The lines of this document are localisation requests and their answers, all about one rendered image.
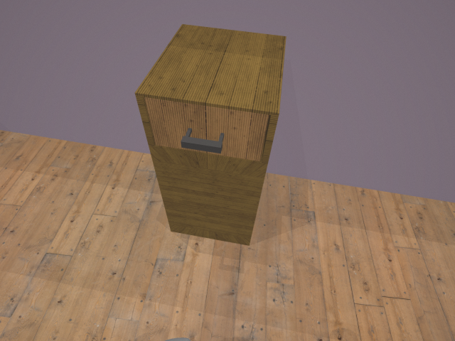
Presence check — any cabinet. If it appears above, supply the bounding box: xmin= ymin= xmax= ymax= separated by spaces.
xmin=135 ymin=24 xmax=286 ymax=246

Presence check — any handle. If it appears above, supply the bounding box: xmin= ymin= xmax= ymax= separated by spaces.
xmin=181 ymin=128 xmax=224 ymax=153

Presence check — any drawer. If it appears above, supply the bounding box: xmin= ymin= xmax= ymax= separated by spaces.
xmin=145 ymin=97 xmax=269 ymax=161

